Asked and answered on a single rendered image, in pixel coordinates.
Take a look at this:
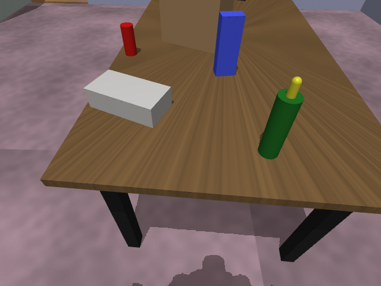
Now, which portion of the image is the table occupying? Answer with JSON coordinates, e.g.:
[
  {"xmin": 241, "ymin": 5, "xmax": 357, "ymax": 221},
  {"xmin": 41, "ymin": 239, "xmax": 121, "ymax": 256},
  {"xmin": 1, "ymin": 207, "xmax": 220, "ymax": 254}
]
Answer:
[{"xmin": 40, "ymin": 0, "xmax": 381, "ymax": 262}]

